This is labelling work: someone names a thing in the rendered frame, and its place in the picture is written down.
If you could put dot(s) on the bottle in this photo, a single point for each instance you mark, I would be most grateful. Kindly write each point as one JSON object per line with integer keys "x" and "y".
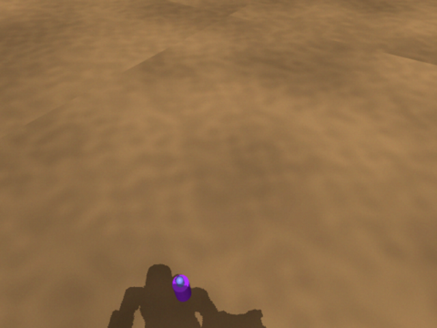
{"x": 181, "y": 288}

